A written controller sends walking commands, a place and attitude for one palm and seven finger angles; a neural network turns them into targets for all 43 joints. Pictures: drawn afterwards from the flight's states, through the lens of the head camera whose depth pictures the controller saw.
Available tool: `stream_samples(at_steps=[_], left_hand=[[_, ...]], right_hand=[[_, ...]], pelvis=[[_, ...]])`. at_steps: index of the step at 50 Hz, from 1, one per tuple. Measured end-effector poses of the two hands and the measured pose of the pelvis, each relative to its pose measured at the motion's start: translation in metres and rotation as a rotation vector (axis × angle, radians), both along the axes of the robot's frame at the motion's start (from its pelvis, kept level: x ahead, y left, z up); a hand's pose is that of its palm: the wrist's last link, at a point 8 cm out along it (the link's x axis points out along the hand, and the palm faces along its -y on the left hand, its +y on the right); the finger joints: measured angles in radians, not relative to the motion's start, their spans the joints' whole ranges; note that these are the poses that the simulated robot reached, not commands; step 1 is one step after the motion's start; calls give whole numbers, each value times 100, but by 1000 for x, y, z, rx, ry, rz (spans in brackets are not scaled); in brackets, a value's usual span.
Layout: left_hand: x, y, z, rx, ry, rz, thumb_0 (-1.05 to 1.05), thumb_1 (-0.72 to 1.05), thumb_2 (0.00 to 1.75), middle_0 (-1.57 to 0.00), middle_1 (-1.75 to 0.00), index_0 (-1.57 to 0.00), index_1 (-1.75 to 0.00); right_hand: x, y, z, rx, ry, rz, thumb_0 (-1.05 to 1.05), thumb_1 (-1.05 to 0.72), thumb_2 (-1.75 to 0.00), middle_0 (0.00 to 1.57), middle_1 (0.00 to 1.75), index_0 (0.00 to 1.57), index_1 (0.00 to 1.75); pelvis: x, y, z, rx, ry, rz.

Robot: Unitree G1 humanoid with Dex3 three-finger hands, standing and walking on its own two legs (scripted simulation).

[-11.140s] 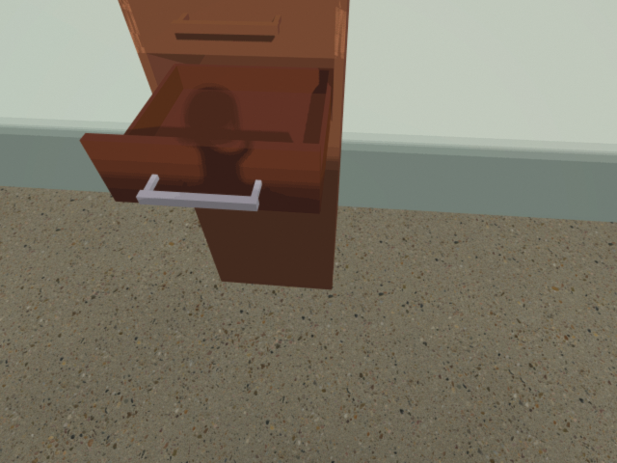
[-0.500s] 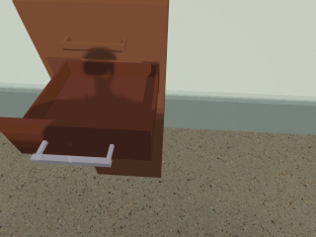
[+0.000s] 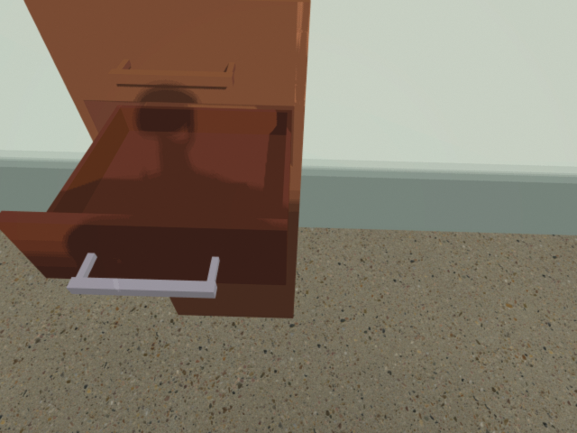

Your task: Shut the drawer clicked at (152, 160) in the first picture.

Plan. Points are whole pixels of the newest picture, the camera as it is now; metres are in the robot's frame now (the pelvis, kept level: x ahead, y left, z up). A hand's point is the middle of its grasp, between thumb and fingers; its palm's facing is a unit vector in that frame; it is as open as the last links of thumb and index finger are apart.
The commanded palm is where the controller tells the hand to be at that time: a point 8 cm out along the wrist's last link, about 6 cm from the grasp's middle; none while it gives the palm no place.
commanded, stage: look again from close up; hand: left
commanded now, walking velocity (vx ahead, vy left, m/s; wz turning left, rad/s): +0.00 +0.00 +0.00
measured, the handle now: (147, 275) +0.31 +0.22 +0.05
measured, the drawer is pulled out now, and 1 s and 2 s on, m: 0.30 0.30 0.30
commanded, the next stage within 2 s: raise the hand and make a fist in 0.60 s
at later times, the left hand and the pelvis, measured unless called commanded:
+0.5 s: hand out of the picture -0.01 +0.16 -0.18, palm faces +0.02 -0.98 -0.18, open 7.4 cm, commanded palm none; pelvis +0.00 +0.00 +0.00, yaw -1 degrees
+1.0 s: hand (185, 384) +0.18 +0.15 +0.00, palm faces +0.13 -0.99 +0.02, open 6.8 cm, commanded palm +0.10 +0.21 -0.03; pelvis -0.02 -0.02 -0.04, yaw +2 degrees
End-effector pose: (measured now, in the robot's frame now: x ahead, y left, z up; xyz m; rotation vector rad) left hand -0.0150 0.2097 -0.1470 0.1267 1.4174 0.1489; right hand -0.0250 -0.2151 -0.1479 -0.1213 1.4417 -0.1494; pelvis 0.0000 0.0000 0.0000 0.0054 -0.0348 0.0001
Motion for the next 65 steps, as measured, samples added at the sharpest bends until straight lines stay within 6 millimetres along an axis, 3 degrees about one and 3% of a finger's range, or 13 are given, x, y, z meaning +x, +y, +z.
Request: stream_samples(at_steps=[12,36,38,41,44,47,50,53,56,60,65], left_hand=[[-3,-3,0,-2,-3,-2,0,90,90,-20,-30,-20,-30],[1,-7,1,13,-12,-13,0,91,90,-20,-30,-20,-30],[23,5,17,57,-133,67,3,94,90,-20,-30,-21,-31],[81,18,70,144,-533,93,4,96,90,-22,-32,-22,-32],[140,12,128,134,-930,70,4,95,90,-24,-35,-24,-35],[174,-6,164,27,-1271,12,3,94,90,-28,-40,-28,-40],[169,-13,149,-60,-1359,-19,1,93,90,-33,-45,-27,-43],[141,-14,129,-88,-1331,-99,1,91,90,-39,-51,-32,-48],[113,-8,126,-55,-1313,-86,1,91,90,-45,-57,-40,-55],[97,3,143,34,-1377,-34,2,90,90,-53,-66,-50,-65],[121,-2,162,0,-1433,-120,1,90,90,-63,-77,-62,-76]], right_hand=[[3,5,-2,11,-24,-11,0,-91,-90,20,30,20,30],[4,-9,-1,5,-21,-13,0,-91,-90,20,30,20,30],[15,-13,4,-15,-121,-6,0,-91,-90,20,30,20,30],[49,-25,14,-55,-355,14,1,-91,-90,20,30,20,30],[94,-39,25,-79,-566,72,1,-91,-90,20,30,20,30],[143,-52,42,-97,-755,120,1,-91,-90,20,30,20,30],[186,-61,63,-110,-908,175,1,-91,-90,20,30,20,30],[221,-64,81,-126,-1013,233,1,-91,-90,20,30,20,30],[245,-59,87,-127,-1070,286,1,-91,-90,19,30,20,30],[258,-41,75,-82,-1063,336,1,-91,-90,19,30,20,30],[241,-19,46,9,-965,332,1,-90,-90,20,30,20,30]], pelvis=[[-2,0,-1,0,4,-8],[-3,-9,0,-4,12,-9],[-4,-11,-2,-1,14,1],[-3,-12,-6,8,25,33],[-7,-13,-12,0,48,63],[-12,-17,-23,2,98,53],[-16,-24,-38,4,132,41],[-17,-32,-51,5,163,39],[-17,-37,-61,-10,174,56],[-18,-41,-67,-36,178,90],[-21,-45,-65,-50,179,106]])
